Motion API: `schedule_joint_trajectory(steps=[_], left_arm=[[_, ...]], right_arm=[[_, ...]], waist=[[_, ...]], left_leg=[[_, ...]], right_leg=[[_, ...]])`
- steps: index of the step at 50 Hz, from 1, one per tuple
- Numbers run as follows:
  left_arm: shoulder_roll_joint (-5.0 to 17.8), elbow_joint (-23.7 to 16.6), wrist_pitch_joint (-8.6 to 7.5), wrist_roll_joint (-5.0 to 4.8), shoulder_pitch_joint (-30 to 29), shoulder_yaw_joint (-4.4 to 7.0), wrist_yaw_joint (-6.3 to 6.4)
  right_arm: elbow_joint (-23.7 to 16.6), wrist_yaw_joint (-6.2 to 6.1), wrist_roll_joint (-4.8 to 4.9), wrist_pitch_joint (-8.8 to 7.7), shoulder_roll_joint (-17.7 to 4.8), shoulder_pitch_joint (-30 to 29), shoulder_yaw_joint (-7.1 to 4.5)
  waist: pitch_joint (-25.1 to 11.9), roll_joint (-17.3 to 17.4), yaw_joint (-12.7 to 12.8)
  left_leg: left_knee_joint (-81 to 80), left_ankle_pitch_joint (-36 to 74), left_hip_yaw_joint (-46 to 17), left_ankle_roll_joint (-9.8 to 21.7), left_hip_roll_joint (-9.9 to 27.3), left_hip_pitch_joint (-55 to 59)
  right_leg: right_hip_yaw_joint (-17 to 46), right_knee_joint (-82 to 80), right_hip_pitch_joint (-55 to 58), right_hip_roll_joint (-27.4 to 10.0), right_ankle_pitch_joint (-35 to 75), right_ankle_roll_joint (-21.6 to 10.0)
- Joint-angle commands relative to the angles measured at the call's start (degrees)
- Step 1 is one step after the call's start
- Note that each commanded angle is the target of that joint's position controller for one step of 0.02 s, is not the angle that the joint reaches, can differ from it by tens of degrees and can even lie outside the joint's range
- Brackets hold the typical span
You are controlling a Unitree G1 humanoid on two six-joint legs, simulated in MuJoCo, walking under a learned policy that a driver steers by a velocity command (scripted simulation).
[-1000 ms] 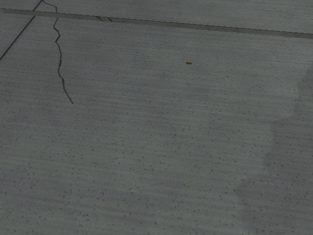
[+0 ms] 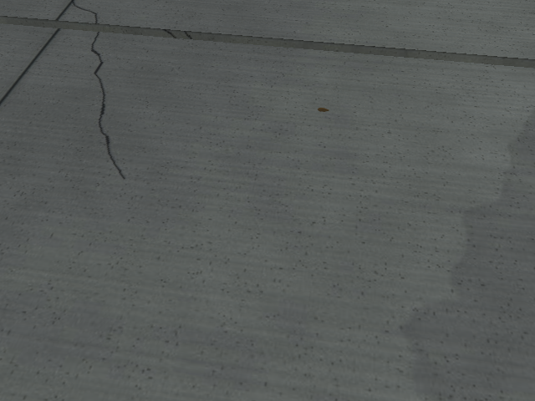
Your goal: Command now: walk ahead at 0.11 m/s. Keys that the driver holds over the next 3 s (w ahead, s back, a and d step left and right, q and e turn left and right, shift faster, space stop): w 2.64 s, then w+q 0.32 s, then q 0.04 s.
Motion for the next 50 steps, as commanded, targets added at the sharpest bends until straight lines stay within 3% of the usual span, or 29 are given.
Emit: schedule_joint_trajectory(steps=[1,2,4,10,11,13,15,16,18,19,20,21,22,23,24,25,26,27,28,29,30,31,32,33,37,42,46,48,50], left_arm=[[5.16,-0.02,-0.01,-0.57,6.19,1.18,0.39],[5.50,-0.62,-0.32,-0.73,5.67,1.35,0.45],[4.91,-1.35,-1.78,-1.18,5.85,1.34,0.18],[3.92,-3.73,-5.53,-1.78,4.96,1.24,-1.46],[3.37,-4.80,-6.21,-1.80,3.24,1.04,-1.79],[1.72,-7.63,-7.60,-1.69,-0.47,0.44,-2.55],[4.05,-11.24,-8.76,-1.62,-8.16,0.65,-3.34],[5.14,-13.47,-9.03,-2.03,-11.86,0.82,-3.46],[6.31,-16.50,-8.88,-2.53,-14.46,0.77,-3.79],[5.90,-16.93,-8.63,-2.29,-13.75,0.40,-4.28],[5.14,-15.54,-8.25,-1.90,-10.13,0.15,-5.05],[5.13,-12.44,-7.63,-1.69,-3.06,0.72,-5.33],[8.29,-9.26,-6.35,-1.70,3.63,2.73,-4.79],[10.62,-7.74,-5.28,-1.83,9.44,4.28,-3.98],[12.16,-6.35,-4.76,-1.55,15.36,5.34,-3.27],[17.03,-5.38,-4.62,-0.71,20.67,5.97,-2.59],[17.98,-6.51,-5.60,0.81,19.10,4.41,-3.07],[16.40,-7.58,-6.56,0.18,11.35,3.82,-4.11],[13.99,-9.03,-7.15,-0.58,4.59,3.14,-4.93],[12.29,-9.95,-7.21,-0.10,-0.77,2.53,-5.46],[11.57,-10.35,-7.07,0.81,-3.41,2.34,-5.76],[9.77,-9.90,-6.78,1.14,-3.59,1.92,-5.66],[8.46,-8.81,-6.79,1.08,-1.60,1.57,-5.32],[8.10,-7.75,-6.83,0.85,0.62,1.37,-4.90],[10.40,-6.04,-6.17,0.89,6.45,1.71,-3.20],[11.01,-6.03,-5.53,0.28,9.22,1.87,-1.67],[10.94,-4.58,-4.78,0.02,13.30,2.16,-1.39],[11.39,-4.28,-4.23,0.09,13.98,2.47,-1.33],[12.71,-4.99,-3.94,0.40,12.29,2.88,-1.28]], right_arm=[[-0.04,-0.39,0.57,-0.02,-5.18,6.15,-1.19],[-0.62,-0.45,0.74,-0.31,-5.51,5.64,-1.36],[-1.33,-0.18,1.22,-1.77,-4.96,5.90,-1.38],[-2.00,1.31,2.00,-5.23,-6.16,10.33,-1.98],[-1.68,1.53,2.17,-5.68,-7.39,12.68,-2.31],[-0.99,1.89,2.10,-6.43,-11.96,17.31,-3.54],[-0.31,2.16,1.18,-6.93,-11.34,21.60,-3.56],[-0.13,2.01,0.87,-6.85,-11.34,22.66,-3.52],[-1.73,0.94,1.19,-5.69,-10.99,18.03,-3.11],[-3.51,0.46,1.47,-4.81,-10.82,13.26,-2.83],[-5.62,0.25,1.53,-4.13,-11.87,7.56,-2.81],[-6.82,0.43,1.35,-3.70,-13.96,4.22,-3.19],[-7.18,0.73,0.20,-3.69,-15.31,4.74,-3.29],[-7.24,0.97,0.07,-3.95,-15.56,3.98,-3.07],[-7.46,1.14,0.27,-4.29,-13.10,3.36,-2.39],[-9.10,1.17,-0.94,-4.69,-7.49,3.17,-0.98],[-10.14,1.14,0.74,-6.26,-0.83,11.12,0.03],[-10.12,1.46,3.28,-7.31,-2.70,12.36,-0.29],[-12.07,1.67,2.89,-7.62,-4.92,6.22,-0.44],[-12.26,1.40,1.82,-7.14,-7.15,2.47,-1.16],[-11.76,1.08,1.03,-6.40,-8.22,2.79,-1.96],[-11.17,1.26,0.96,-5.54,-9.29,4.39,-2.58],[-10.78,1.51,1.06,-4.94,-9.89,4.51,-3.00],[-10.88,1.64,0.97,-4.63,-10.13,3.63,-3.29],[-14.50,2.17,0.00,-4.80,-8.65,-7.60,-3.38],[-18.56,3.34,0.65,-5.39,-7.88,-20.58,-2.84],[-20.80,4.62,1.03,-5.89,-7.67,-27.10,-2.32],[-22.18,5.41,1.18,-6.43,-7.51,-29.61,-2.04],[-22.58,5.86,1.17,-6.92,-8.53,-28.45,-2.34]], waist=[[3.79,0.11,0.00],[6.67,0.13,-0.01],[9.36,0.18,-0.04],[7.99,2.73,-1.46],[7.81,4.86,-2.42],[7.03,11.88,-3.36],[6.48,11.27,-6.26],[6.11,9.87,-6.79],[5.07,6.74,-4.57],[4.99,5.51,-2.70],[3.45,4.43,0.01],[0.95,4.91,3.27],[-1.00,5.39,5.92],[-2.73,5.58,10.01],[-4.48,1.37,13.96],[-4.13,-14.80,14.13],[-7.62,-25.23,7.13],[-3.50,-16.66,2.94],[1.88,-8.62,2.31],[2.99,-1.61,1.16],[1.81,-1.73,-0.55],[1.05,-4.37,-1.84],[1.14,-5.97,-1.87],[1.46,-5.36,-1.85],[1.52,-1.91,0.39],[3.23,-2.55,3.39],[5.34,-2.73,4.97],[5.69,-3.18,4.83],[3.61,-4.61,2.68]], left_leg=[[-4.56,-17.68,0.78,3.23,-1.46,-4.22],[-4.83,-23.81,-0.55,4.31,-0.57,-7.00],[-4.77,-25.37,-3.32,5.92,1.43,-9.16],[-5.71,-22.43,-10.82,10.10,4.78,-4.17],[-7.80,-21.95,-15.21,11.84,7.01,-0.78],[-12.18,-11.85,-31.21,17.52,16.93,8.04],[-11.58,4.42,-37.52,19.62,22.46,19.41],[-10.88,7.96,-38.04,18.71,24.16,24.40],[-11.66,7.34,-30.12,12.98,23.15,23.73],[-14.05,3.22,-24.11,10.13,20.43,16.75],[-15.79,-1.36,-16.52,7.87,15.30,4.38],[-16.16,-3.77,-10.32,6.49,11.04,-8.74],[-13.58,0.82,-7.11,5.80,8.60,-14.78],[-6.41,10.32,-3.68,4.63,6.82,-15.34],[7.32,18.94,-0.05,2.51,4.14,-15.47],[32.09,1.09,2.08,-0.41,0.17,-22.33],[50.37,-16.11,-5.86,0.69,-5.68,-29.58],[57.09,-9.88,-8.36,2.65,-1.92,-34.90],[56.85,-3.25,-6.33,4.38,1.90,-36.74],[53.11,3.18,-5.61,5.02,5.28,-33.08],[48.30,6.48,-5.09,5.26,7.12,-28.94],[44.86,8.28,-4.57,5.37,8.17,-26.01],[42.59,9.15,-3.59,5.34,8.28,-24.78],[40.86,10.12,-2.52,5.12,8.07,-25.66],[29.79,16.86,-1.20,3.67,8.06,-34.83],[10.85,25.15,1.55,2.39,5.57,-32.31],[3.16,23.80,2.57,3.10,3.95,-33.14],[0.66,20.86,3.14,4.20,3.16,-32.99],[-0.68,16.71,4.93,5.87,0.89,-27.04]], right_leg=[[-0.91,-4.40,-4.17,1.55,-17.56,-3.18],[0.41,-4.62,-6.96,0.68,-23.64,-4.25],[3.04,-4.42,-9.23,-1.24,-25.05,-5.80],[3.42,1.92,-12.86,-0.66,-17.76,-7.50],[1.69,5.90,-16.01,0.50,-14.51,-7.28],[-2.66,17.83,-25.21,2.07,-5.81,-6.62],[0.38,29.90,-40.27,0.19,-17.42,-6.23],[3.41,35.04,-47.86,-2.81,-21.13,-5.93],[4.76,32.58,-50.68,-7.52,-20.26,-5.48],[3.40,24.37,-42.96,-8.30,-16.26,-5.23],[-0.05,15.34,-25.54,-6.42,-5.54,-4.51],[-4.94,11.45,-4.92,-1.58,7.28,-3.02],[-8.37,14.27,7.46,2.61,9.38,-1.65],[-9.74,14.30,12.90,3.57,6.54,-1.54],[-7.82,10.31,17.43,2.48,3.79,-2.60],[13.35,-1.20,17.68,-10.16,-7.46,-6.44],[49.10,-20.72,18.93,-21.77,-13.71,-13.94],[55.22,-24.71,14.54,-24.92,-23.57,-15.69],[45.37,-22.14,8.16,-23.92,-18.72,-14.36],[32.84,-19.57,1.97,-20.26,-9.30,-12.29],[23.51,-19.20,-1.24,-15.94,-2.75,-10.47],[17.23,-19.94,-2.00,-12.92,1.31,-9.58],[13.60,-20.46,-1.72,-11.36,6.76,-9.62],[11.00,-20.87,-0.27,-10.50,11.78,-9.85],[7.88,-21.61,7.86,-11.58,24.74,-9.72],[4.42,-24.53,9.99,-10.53,23.76,-8.27],[3.46,-23.01,17.26,-11.81,26.07,-8.52],[3.20,-20.57,21.02,-13.00,30.83,-9.01],[2.37,-15.91,22.43,-13.48,44.98,-8.84]])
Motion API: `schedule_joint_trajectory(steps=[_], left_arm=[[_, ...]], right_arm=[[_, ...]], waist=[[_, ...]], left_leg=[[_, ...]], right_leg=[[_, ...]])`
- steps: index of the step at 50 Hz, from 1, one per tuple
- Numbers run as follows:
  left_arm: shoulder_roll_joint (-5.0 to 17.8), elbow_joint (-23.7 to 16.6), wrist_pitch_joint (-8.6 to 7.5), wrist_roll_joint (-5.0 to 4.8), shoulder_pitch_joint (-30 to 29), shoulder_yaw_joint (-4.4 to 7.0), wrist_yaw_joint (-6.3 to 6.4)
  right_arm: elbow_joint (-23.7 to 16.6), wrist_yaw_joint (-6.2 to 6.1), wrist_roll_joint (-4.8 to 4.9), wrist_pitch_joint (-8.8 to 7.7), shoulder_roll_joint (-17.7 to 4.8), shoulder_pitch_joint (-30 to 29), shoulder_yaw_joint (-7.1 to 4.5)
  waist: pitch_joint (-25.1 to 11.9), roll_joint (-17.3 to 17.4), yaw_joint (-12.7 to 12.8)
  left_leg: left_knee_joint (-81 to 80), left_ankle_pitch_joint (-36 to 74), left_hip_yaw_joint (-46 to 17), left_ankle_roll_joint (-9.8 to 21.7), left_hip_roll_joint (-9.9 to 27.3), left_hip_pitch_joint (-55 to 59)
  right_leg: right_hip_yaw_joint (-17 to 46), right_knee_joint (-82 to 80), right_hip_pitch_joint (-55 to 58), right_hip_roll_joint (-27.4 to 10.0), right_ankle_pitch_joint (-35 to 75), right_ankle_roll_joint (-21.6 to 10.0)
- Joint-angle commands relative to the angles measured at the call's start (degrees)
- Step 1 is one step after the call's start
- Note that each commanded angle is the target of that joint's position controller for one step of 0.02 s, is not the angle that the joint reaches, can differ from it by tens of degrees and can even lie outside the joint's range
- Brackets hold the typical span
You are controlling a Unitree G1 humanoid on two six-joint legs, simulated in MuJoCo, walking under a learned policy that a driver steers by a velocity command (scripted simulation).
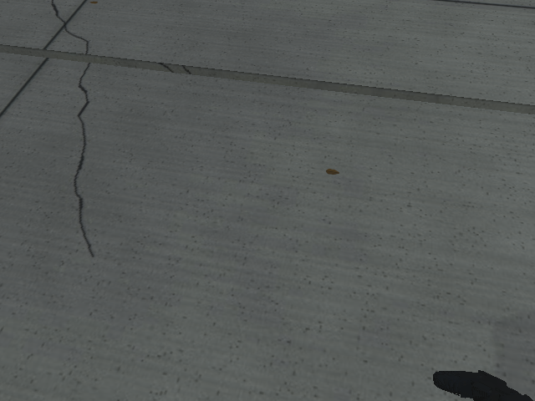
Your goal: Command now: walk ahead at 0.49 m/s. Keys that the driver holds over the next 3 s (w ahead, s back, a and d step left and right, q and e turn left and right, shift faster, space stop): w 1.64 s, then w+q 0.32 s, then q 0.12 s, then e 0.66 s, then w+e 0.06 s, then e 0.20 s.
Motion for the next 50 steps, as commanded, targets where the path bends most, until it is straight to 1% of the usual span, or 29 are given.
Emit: schedule_joint_trajectory(steps=[1,2,3,4,5,6,7,8,9,10,12,15,20,24,27,28,29,30,31,32,33,34,35,37,39,41,43,47,50], left_arm=[[9.67,-1.66,0.26,0.41,1.93,2.05,0.31],[10.30,-1.99,0.59,0.67,0.93,2.24,0.21],[10.57,-3.00,0.74,0.88,-1.77,2.12,-0.11],[8.93,-4.92,0.24,1.58,-3.16,1.26,-0.47],[-0.88,-3.88,-1.10,0.83,6.61,-1.24,-1.78],[5.79,-3.96,-2.76,-1.03,1.45,0.24,-1.93],[9.44,-6.99,-3.50,-2.56,-6.03,1.31,-1.84],[9.72,-8.13,-3.59,-2.40,-9.77,1.53,-1.25],[9.16,-8.16,-3.07,-1.69,-10.29,2.06,-0.77],[7.51,-8.03,-2.15,-1.21,-8.22,2.12,-0.64],[4.83,-7.83,-0.80,-1.09,-6.48,1.99,-0.33],[5.59,-10.70,-0.20,-0.26,-13.12,2.30,0.02],[4.57,-13.84,-0.81,-0.34,-25.15,1.78,-0.70],[5.52,-16.14,-1.09,-1.03,-31.57,1.67,-1.87],[7.50,-16.92,-1.71,-1.03,-30.65,2.28,-2.78],[8.68,-16.09,-1.91,-0.94,-27.03,2.94,-2.81],[10.87,-13.48,-1.98,-0.78,-18.85,4.29,-2.58],[15.24,-10.89,-2.00,-0.27,-7.54,5.77,-2.09],[20.51,-9.41,-1.58,0.25,-1.82,7.00,-2.27],[15.28,-9.60,-1.69,0.04,-1.61,5.50,-2.53],[12.38,-10.50,-1.86,-0.24,-6.81,4.52,-2.51],[10.75,-11.84,-1.81,-0.22,-12.40,3.85,-2.55],[9.06,-12.28,-1.79,0.13,-15.92,3.37,-2.82],[7.28,-11.68,-2.10,0.63,-17.31,2.93,-3.17],[8.41,-10.35,-2.42,0.50,-15.35,3.27,-2.86],[9.76,-9.27,-2.37,0.48,-13.14,3.65,-2.16],[9.86,-8.41,-1.93,0.35,-11.16,3.62,-1.50],[10.38,-7.06,-1.48,-0.11,-8.16,3.58,-0.80],[10.64,-5.43,-1.05,-0.39,-5.16,3.68,-0.63]], right_arm=[[-5.12,0.49,0.05,-1.61,-5.50,-4.28,-1.41],[-3.60,0.17,0.09,-1.63,-7.69,2.00,-2.44],[-0.44,-0.35,0.10,-1.51,-10.49,13.30,-3.77],[2.19,-1.21,-1.08,-1.01,-15.14,25.58,-4.89],[3.62,-0.80,-1.87,-0.86,-16.26,28.14,-4.95],[4.23,-1.01,-1.36,-0.67,-10.86,26.84,-3.81],[3.10,-1.24,-0.89,-0.73,-8.79,19.93,-3.07],[2.07,-0.96,-0.94,-0.91,-7.10,14.37,-2.37],[1.83,-0.54,-1.46,-1.16,-5.59,12.17,-1.86],[2.41,-0.28,-1.98,-1.31,-4.81,11.69,-1.59],[3.88,-0.16,-1.61,-1.41,-5.24,12.97,-1.66],[5.40,-1.24,-1.77,-1.38,-8.30,15.79,-2.33],[6.71,-2.44,-0.82,-0.47,-10.31,20.81,-2.69],[8.60,-2.52,-0.17,0.20,-10.96,24.59,-2.97],[9.00,-2.83,-0.11,1.03,-11.86,23.94,-3.48],[8.75,-2.91,-0.13,1.36,-12.21,22.59,-3.54],[8.45,-2.93,-0.39,1.69,-11.18,21.80,-3.15],[7.13,-2.97,-1.28,1.74,-8.91,21.82,-2.12],[6.85,-2.41,-1.19,0.54,-1.62,28.90,0.02],[7.66,-2.18,-0.35,-0.80,-5.56,27.69,-0.76],[5.96,-1.98,1.05,-1.48,-10.13,22.28,-1.98],[5.04,-2.33,0.94,-1.52,-10.28,18.79,-2.05],[4.83,-2.73,-0.03,-1.16,-9.66,16.99,-2.34],[5.37,-2.99,-0.41,0.47,-7.41,19.10,-2.55],[5.52,-3.17,-0.52,1.45,-6.18,19.29,-2.60],[4.15,-3.32,-0.93,1.76,-6.47,15.28,-2.87],[2.87,-3.21,-1.19,1.67,-6.18,11.19,-2.98],[0.93,-2.53,-0.91,1.21,-4.97,3.89,-2.58],[-0.58,-1.82,-0.55,0.90,-4.72,-1.03,-2.19]], waist=[[2.25,-8.40,-4.07],[-1.99,-10.14,-7.38],[-8.09,-10.62,-13.03],[-17.49,-4.33,-16.64],[-26.84,11.59,-10.55],[-22.52,6.01,-12.96],[-11.44,4.63,-11.07],[-6.49,-1.74,-8.52],[-3.75,-3.02,-6.35],[-3.14,-1.59,-4.08],[-1.24,0.26,-2.57],[1.47,0.70,-3.19],[2.15,0.61,-7.08],[3.45,1.46,-9.09],[2.61,2.32,-7.08],[0.65,2.68,-4.63],[-4.10,1.82,-0.78],[-12.42,-3.02,3.12],[-19.76,-18.12,0.88],[-21.78,-16.03,1.82],[-13.59,-12.35,0.81],[-8.78,-7.85,-1.00],[-5.25,-5.16,-2.61],[-3.62,-7.15,-5.50],[-2.24,-6.55,-6.18],[-0.49,-5.34,-5.55],[0.41,-5.11,-4.64],[2.21,-5.60,-2.50],[3.94,-5.42,-0.81]], left_leg=[[-1.58,-5.93,2.63,2.47,-3.60,2.84],[-1.93,-7.36,3.65,3.79,-5.59,10.91],[-3.04,-4.02,1.87,6.04,-4.52,26.96],[-1.08,-4.11,-12.25,10.13,7.77,47.73],[-5.95,-12.24,-41.68,20.74,22.17,68.30],[-12.00,-17.96,-43.93,17.64,19.54,63.32],[-14.52,-15.17,-33.45,14.30,17.40,52.37],[-17.08,-8.73,-26.20,12.51,15.33,41.56],[-18.88,-4.65,-21.27,11.65,13.21,34.24],[-20.76,-4.06,-17.64,10.91,11.19,29.55],[-23.28,-2.80,-13.39,10.99,9.52,24.53],[-25.02,0.11,-9.86,11.19,9.13,22.70],[-24.39,-1.10,-5.45,7.82,6.80,25.97],[-21.64,-4.50,-6.83,7.22,10.06,33.34],[-17.36,-0.90,-8.14,5.80,12.71,38.02],[-13.18,6.38,-7.21,4.87,12.00,38.11],[-3.65,14.23,-4.88,3.52,9.05,36.54],[13.22,7.07,-1.54,1.35,5.40,27.03],[35.42,-20.64,0.39,-2.78,-4.92,2.51],[43.46,-35.82,-8.68,-1.74,-4.21,-4.39],[45.70,-31.89,-8.71,-0.48,-0.92,-8.62],[43.56,-26.20,-7.02,-0.23,2.27,-7.06],[40.07,-22.35,-6.46,-0.42,4.14,-4.58],[35.50,-18.42,-6.58,-0.76,6.14,1.67],[32.67,-15.83,-5.83,-1.54,6.28,1.47],[27.46,-11.11,-5.83,-2.51,6.58,-2.71],[21.55,-5.97,-5.69,-3.24,6.45,-5.60],[9.53,2.33,-3.93,-3.40,4.68,-4.29],[4.10,2.37,-2.90,-3.18,3.49,-4.53]], right_leg=[[4.69,9.69,1.93,-17.62,59.04,-4.41],[4.17,17.11,2.05,-16.88,68.37,-3.85],[3.11,29.27,-4.62,-14.98,68.61,-2.43],[1.63,48.09,-19.93,-10.98,46.83,-1.12],[5.74,68.19,-43.61,0.37,-9.52,1.92],[11.91,74.08,-49.39,-2.07,-11.03,0.17],[9.34,72.68,-52.06,-5.48,-5.53,-0.44],[7.47,69.69,-49.14,-8.43,-0.29,-0.19],[6.66,66.85,-46.29,-9.91,2.18,0.29],[6.93,64.67,-42.43,-11.54,3.61,0.54],[5.80,60.57,-40.62,-12.49,4.00,1.37],[4.63,52.19,-45.62,-13.85,10.38,3.44],[1.90,31.61,-44.37,-11.25,25.00,3.68],[1.94,24.69,-45.15,-9.94,23.14,2.86],[1.67,21.67,-42.03,-8.85,16.80,0.48],[0.29,20.56,-36.49,-7.33,15.44,-0.51],[-1.19,19.86,-25.91,-5.47,15.31,-1.95],[6.83,21.03,-9.07,-12.78,16.63,-5.42],[33.05,15.75,12.44,-26.02,6.61,-14.48],[43.24,9.46,13.21,-27.01,1.65,-14.22],[35.12,8.98,6.20,-25.30,2.16,-11.16],[27.44,7.85,-2.50,-23.23,7.57,-9.61],[22.10,5.90,-9.97,-20.89,12.18,-8.83],[15.91,2.45,-17.07,-17.75,15.88,-8.05],[12.36,0.48,-18.82,-16.92,19.82,-8.86],[10.79,-0.71,-17.57,-17.17,22.58,-9.19],[9.34,-1.27,-15.68,-16.98,23.30,-8.69],[5.89,-2.14,-14.18,-15.62,21.31,-7.10],[5.25,-1.42,-10.29,-16.60,20.69,-7.04]])
Over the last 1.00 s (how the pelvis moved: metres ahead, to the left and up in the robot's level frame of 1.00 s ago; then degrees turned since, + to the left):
0.40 -0.11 -0.01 -1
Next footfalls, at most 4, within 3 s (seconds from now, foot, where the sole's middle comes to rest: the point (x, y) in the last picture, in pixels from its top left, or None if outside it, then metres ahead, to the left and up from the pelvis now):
0.06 left None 0.24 0.11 -0.77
0.60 right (367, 381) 0.53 -0.14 -0.77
1.18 left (278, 265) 0.85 0.10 -0.77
1.74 right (360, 185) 1.16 -0.14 -0.77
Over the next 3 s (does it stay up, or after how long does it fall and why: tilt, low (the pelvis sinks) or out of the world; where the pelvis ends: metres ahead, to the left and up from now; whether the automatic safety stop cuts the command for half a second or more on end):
stays up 1.30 -0.03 0.02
